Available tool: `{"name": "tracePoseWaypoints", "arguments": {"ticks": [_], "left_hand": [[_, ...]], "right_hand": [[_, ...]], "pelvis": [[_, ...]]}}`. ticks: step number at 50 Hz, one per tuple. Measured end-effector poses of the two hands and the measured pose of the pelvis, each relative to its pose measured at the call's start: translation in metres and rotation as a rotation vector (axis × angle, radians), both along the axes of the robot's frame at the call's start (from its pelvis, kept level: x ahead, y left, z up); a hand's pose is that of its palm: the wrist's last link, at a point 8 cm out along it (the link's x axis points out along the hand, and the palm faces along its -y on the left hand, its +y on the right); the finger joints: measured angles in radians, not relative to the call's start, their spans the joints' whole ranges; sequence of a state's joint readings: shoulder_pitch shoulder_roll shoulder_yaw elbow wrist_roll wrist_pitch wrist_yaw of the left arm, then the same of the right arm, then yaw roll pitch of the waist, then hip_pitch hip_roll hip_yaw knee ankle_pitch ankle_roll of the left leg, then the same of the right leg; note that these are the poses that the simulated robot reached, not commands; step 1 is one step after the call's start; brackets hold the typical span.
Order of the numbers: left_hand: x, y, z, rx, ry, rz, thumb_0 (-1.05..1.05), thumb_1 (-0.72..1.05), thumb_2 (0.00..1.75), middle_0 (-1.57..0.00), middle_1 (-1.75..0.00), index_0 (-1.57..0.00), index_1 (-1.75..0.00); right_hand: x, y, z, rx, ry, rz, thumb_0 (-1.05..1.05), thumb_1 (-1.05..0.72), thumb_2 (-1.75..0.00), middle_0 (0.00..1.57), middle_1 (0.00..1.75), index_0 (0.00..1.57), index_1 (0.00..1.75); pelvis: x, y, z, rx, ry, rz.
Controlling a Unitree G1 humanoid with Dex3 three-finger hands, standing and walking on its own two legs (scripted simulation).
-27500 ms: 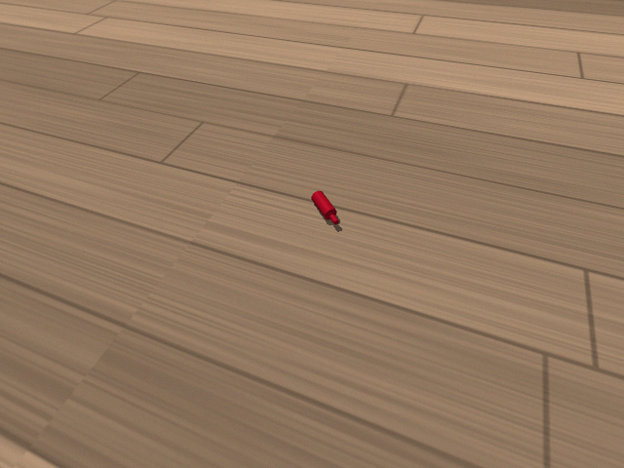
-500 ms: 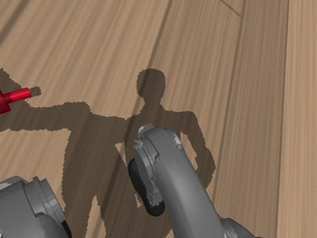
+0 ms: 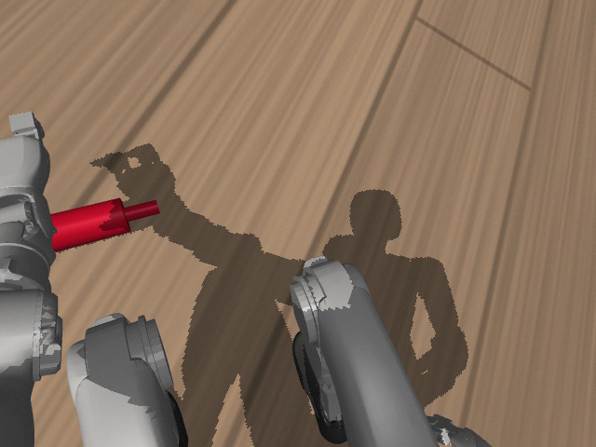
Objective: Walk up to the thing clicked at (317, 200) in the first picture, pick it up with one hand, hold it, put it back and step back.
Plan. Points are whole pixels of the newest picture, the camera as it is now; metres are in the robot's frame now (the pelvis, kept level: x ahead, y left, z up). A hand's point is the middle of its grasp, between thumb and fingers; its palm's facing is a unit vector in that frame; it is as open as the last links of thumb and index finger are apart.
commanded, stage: withdraw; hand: left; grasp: from above
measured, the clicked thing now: (100, 221) +0.49 +0.22 -0.30
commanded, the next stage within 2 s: home in 0.42 s
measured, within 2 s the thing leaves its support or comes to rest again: neither
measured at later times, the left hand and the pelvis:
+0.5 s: hand (53, 223) +0.45 +0.25 -0.15, palm faces -0.49 -0.08 -0.87, open 13.7 cm; pelvis -0.02 -0.02 +0.01, yaw +5 degrees
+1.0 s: hand out of the picture +0.40 +0.26 -0.03, palm faces -0.31 -0.50 -0.80, open 9.2 cm; pelvis +0.00 -0.01 +0.09, yaw +6 degrees
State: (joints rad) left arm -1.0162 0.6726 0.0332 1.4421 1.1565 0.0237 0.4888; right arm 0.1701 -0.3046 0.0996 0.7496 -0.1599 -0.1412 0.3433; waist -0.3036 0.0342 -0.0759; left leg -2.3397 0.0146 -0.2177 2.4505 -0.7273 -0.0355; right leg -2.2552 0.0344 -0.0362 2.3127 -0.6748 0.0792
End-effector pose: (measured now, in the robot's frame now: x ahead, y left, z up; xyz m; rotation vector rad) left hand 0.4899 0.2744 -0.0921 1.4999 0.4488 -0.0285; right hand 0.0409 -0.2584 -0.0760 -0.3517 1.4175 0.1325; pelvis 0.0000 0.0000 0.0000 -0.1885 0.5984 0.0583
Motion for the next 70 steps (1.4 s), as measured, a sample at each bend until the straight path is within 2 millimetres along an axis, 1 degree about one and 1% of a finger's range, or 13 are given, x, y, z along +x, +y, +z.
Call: {"name": "tracePoseWaypoints", "arguments": {"ticks": [4,7,12,18,28,31,34,40,45,52,56,63,70], "left_hand": [[-0.006,0.006,0.036,-0.009,0.066,0.030,0.00,-0.54,1.04,-0.09,-1.03,-0.07,-1.04],[-0.011,0.001,0.055,-0.015,0.124,0.002,0.00,-0.54,1.05,-0.09,-1.03,-0.07,-1.05],[-0.017,-0.017,0.064,-0.045,0.188,-0.081,0.00,-0.54,1.05,-0.10,-1.03,-0.07,-1.06],[-0.023,-0.031,0.048,-0.055,0.193,-0.151,0.00,-0.51,1.03,-0.13,-1.01,-0.10,-1.03],[-0.033,-0.020,-0.018,-0.054,0.185,-0.142,0.00,-0.45,0.97,-0.17,-0.96,-0.16,-0.96],[-0.027,-0.015,-0.024,-0.042,0.125,-0.137,0.00,-0.43,0.96,-0.19,-0.92,-0.18,-0.93],[-0.021,-0.011,-0.017,-0.045,0.054,-0.104,0.00,-0.38,0.96,-0.21,-0.86,-0.19,-0.87],[-0.021,-0.002,0.022,-0.107,0.012,0.044,0.00,-0.16,0.97,-0.24,-0.75,-0.22,-0.77],[-0.045,0.004,0.070,-0.236,0.048,0.153,0.00,0.11,1.01,-0.25,-0.68,-0.23,-0.69],[-0.109,0.005,0.131,-0.456,0.099,0.233,0.00,0.54,0.98,-0.24,-0.50,-0.22,-0.51],[-0.148,0.003,0.163,-0.579,0.075,0.284,0.00,0.71,0.95,-0.23,-0.41,-0.22,-0.41],[-0.204,-0.002,0.212,-0.747,0.040,0.438,0.01,0.85,0.91,-0.22,-0.33,-0.21,-0.33],[-0.243,-0.015,0.262,-0.940,0.038,0.610,0.01,0.89,0.90,-0.21,-0.31,-0.21,-0.31]], "right_hand": [[0.014,-0.007,-0.001,-0.008,-0.044,-0.034,0.00,-0.91,-0.90,0.20,0.30,0.20,0.30],[0.019,-0.010,0.002,-0.023,-0.051,-0.042,0.00,-0.91,-0.90,0.20,0.30,0.20,0.30],[0.020,-0.017,0.011,-0.076,-0.051,-0.033,0.00,-0.91,-0.90,0.20,0.30,0.20,0.30],[0.010,-0.026,0.017,-0.144,-0.043,-0.019,0.00,-0.91,-0.90,0.20,0.30,0.20,0.30],[-0.013,-0.028,0.000,-0.197,0.018,-0.003,0.00,-0.91,-0.90,0.20,0.30,0.20,0.30],[-0.018,-0.023,-0.007,-0.186,0.045,-0.014,0.00,-0.90,-0.90,0.20,0.30,0.20,0.30],[-0.017,-0.018,-0.012,-0.164,0.063,-0.039,0.00,-0.90,-0.89,0.20,0.30,0.20,0.30],[0.004,-0.008,-0.009,-0.104,0.032,-0.095,0.00,-0.89,-0.89,0.21,0.30,0.20,0.30],[0.033,-0.003,0.014,-0.061,-0.044,-0.126,0.00,-0.89,-0.89,0.21,0.30,0.20,0.30],[0.087,-0.006,0.069,-0.052,-0.195,-0.096,0.00,-0.90,-0.89,0.21,0.30,0.20,0.30],[0.122,-0.005,0.104,-0.059,-0.299,-0.054,0.01,-0.90,-0.90,0.21,0.30,0.20,0.30],[0.175,0.011,0.163,-0.034,-0.494,-0.011,0.01,-0.90,-0.90,0.20,0.30,0.20,0.30],[0.201,0.037,0.223,0.022,-0.629,-0.016,0.01,-0.90,-0.90,0.20,0.30,0.20,0.30]], "pelvis": [[-0.004,-0.002,0.011,0.026,0.001,0.017],[-0.008,-0.005,0.020,0.045,-0.004,0.031],[-0.014,-0.009,0.032,0.063,-0.016,0.044],[-0.019,-0.014,0.031,0.070,-0.017,0.046],[-0.015,-0.015,0.003,0.065,-0.023,0.034],[-0.011,-0.014,-0.003,0.062,-0.012,0.031],[-0.007,-0.013,-0.003,0.061,0.006,0.031],[0.000,-0.010,0.017,0.062,0.042,0.035],[0.002,-0.008,0.052,0.065,0.047,0.045],[0.000,-0.009,0.108,0.080,0.023,0.059],[-0.002,-0.011,0.136,0.089,-0.003,0.069],[-0.002,-0.014,0.182,0.105,-0.058,0.089],[0.006,-0.016,0.231,0.123,-0.125,0.100]]}}
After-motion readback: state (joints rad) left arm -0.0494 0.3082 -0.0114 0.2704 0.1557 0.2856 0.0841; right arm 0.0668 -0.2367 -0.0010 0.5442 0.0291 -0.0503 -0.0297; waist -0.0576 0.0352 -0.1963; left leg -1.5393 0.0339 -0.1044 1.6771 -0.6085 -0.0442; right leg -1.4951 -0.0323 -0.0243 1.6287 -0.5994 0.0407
